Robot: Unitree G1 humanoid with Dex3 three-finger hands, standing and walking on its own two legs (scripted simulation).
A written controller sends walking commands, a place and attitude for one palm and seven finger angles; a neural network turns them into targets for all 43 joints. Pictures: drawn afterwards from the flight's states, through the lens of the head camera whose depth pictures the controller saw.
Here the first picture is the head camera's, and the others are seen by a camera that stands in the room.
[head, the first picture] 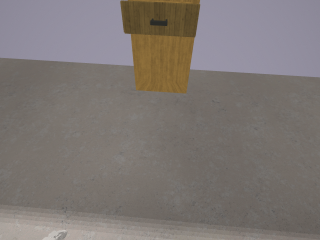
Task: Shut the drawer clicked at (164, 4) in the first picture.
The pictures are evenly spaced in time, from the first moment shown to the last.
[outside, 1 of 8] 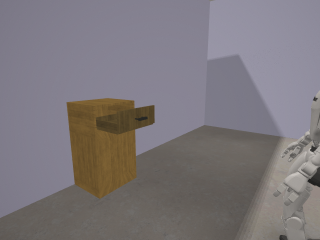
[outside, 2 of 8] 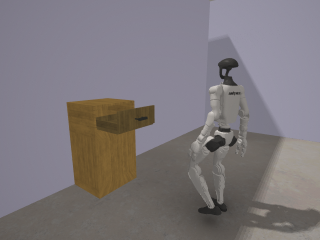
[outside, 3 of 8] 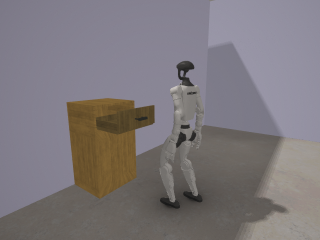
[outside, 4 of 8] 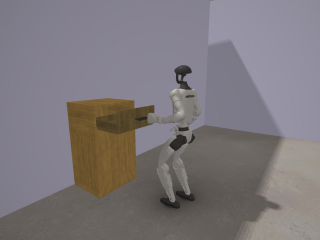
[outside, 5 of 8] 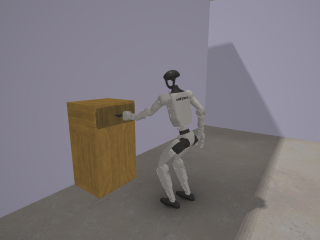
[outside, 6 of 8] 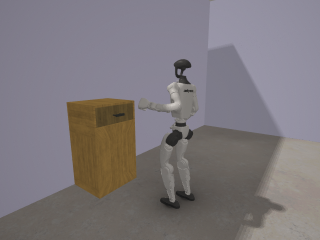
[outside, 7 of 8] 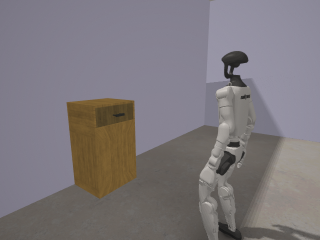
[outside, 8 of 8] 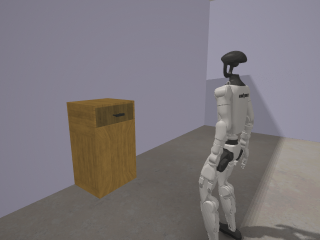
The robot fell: no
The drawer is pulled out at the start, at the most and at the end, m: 0.30 0.30 0.00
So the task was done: yes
